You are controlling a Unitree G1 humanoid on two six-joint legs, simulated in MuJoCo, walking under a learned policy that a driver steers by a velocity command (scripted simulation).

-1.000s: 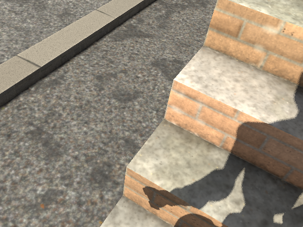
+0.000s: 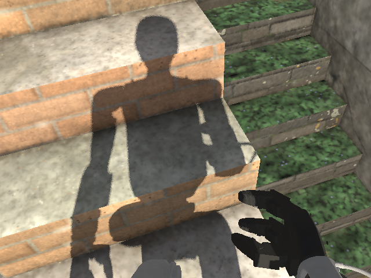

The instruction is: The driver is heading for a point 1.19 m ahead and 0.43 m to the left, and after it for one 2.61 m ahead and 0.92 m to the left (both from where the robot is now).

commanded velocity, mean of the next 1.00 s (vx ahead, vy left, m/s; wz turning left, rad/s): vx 0.81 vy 0.00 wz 0.80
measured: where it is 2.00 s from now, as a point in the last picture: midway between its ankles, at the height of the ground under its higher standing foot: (143, 44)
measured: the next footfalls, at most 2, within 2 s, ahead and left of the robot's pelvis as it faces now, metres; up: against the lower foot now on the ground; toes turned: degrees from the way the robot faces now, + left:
left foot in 0.06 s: +0.13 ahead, +0.07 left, +0.19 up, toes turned +4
right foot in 0.26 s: +0.27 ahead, -0.12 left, +0.37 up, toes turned +8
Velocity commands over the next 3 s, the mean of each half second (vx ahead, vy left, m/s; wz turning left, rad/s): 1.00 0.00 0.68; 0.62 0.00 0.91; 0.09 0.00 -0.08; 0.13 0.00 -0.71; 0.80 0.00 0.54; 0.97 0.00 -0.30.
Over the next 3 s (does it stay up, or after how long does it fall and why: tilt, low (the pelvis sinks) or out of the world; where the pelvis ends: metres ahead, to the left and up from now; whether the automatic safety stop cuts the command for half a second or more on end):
stays up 1.29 0.59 1.08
